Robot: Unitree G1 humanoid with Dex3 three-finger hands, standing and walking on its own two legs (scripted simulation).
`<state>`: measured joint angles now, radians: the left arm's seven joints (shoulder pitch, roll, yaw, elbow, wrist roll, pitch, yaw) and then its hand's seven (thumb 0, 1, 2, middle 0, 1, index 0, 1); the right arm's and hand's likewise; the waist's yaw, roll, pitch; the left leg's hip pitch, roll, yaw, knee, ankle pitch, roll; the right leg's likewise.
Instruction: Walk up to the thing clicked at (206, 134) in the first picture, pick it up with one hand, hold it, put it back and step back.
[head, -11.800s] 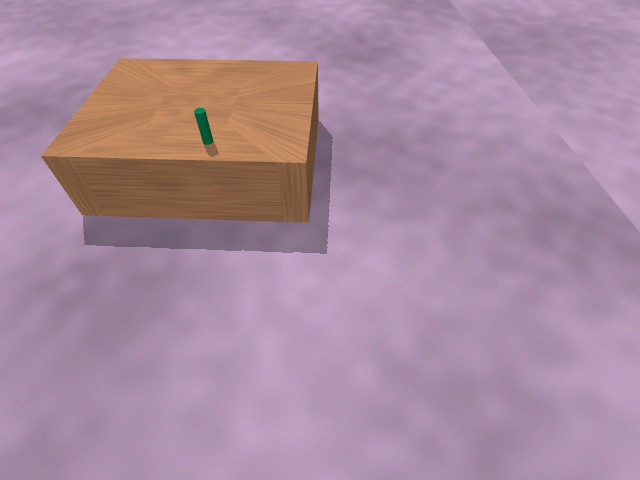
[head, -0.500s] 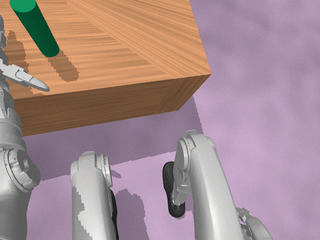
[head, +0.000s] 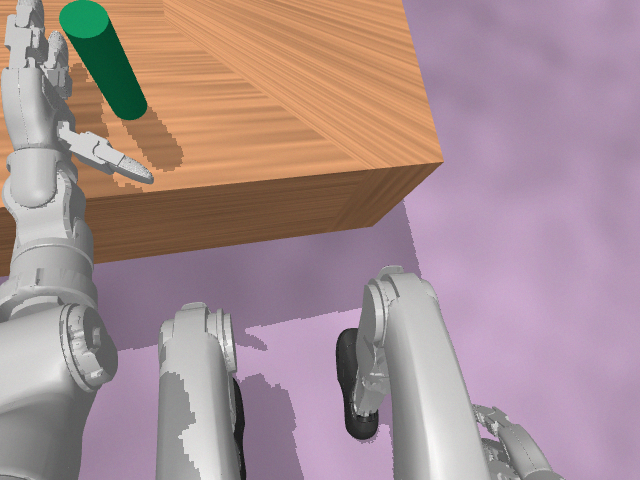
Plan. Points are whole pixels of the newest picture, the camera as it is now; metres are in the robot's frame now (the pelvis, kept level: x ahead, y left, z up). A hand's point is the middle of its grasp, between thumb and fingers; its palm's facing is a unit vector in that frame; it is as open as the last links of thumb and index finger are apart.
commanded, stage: close in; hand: left
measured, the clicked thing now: (110, 69) +0.57 +0.17 +0.00
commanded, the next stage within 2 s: close in 0.24 s
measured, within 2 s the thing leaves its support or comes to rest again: leaves its support in 1.44 s
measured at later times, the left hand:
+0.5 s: hand (114, 92) +0.55 +0.17 -0.01, palm faces +0.04 -1.00 -0.02, open 17.0 cm
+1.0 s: hand (108, 77) +0.56 +0.18 +0.00, palm faces +0.07 -1.00 -0.02, open 8.0 cm
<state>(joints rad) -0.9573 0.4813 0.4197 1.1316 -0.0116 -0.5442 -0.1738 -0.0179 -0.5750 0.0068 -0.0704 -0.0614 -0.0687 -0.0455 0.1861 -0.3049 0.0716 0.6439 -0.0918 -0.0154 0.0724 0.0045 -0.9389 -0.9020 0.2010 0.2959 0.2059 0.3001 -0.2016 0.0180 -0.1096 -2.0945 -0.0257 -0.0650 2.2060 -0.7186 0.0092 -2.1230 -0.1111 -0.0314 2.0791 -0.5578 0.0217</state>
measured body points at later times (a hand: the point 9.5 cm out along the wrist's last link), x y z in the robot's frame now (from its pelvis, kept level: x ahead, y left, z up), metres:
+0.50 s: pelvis +0.00 +0.00 +0.00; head +0.22 +0.03 +0.39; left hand +0.54 +0.23 +0.00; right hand +0.05 -0.28 -0.11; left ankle +0.07 +0.11 -0.36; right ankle +0.12 -0.14 -0.36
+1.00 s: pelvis +0.00 +0.00 +0.00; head +0.23 +0.04 +0.39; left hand +0.55 +0.23 +0.00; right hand +0.04 -0.27 -0.11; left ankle +0.07 +0.11 -0.36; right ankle +0.12 -0.14 -0.36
